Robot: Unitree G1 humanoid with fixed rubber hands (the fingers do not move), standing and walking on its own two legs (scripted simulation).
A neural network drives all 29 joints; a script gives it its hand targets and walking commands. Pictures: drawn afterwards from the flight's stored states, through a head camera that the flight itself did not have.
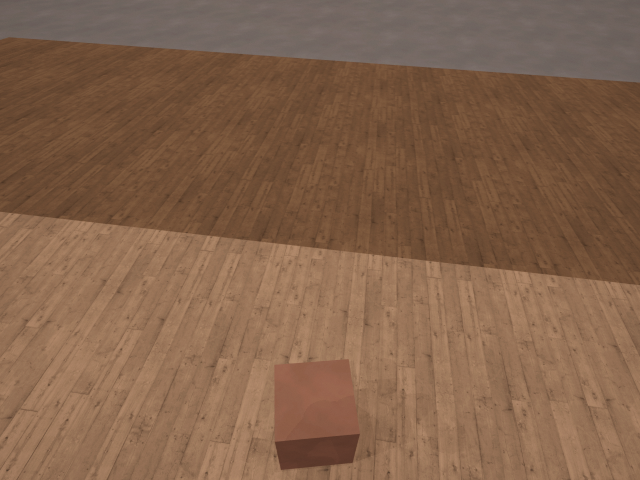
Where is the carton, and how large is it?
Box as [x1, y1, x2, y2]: [274, 359, 359, 469]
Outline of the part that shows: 348,359 274,365 275,444 281,469 352,462 359,431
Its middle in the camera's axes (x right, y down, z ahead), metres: -0.02 +0.50 +1.10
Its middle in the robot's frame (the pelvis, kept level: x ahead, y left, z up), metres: +0.46 +0.02 -0.66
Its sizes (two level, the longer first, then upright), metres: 0.210 0.200 0.250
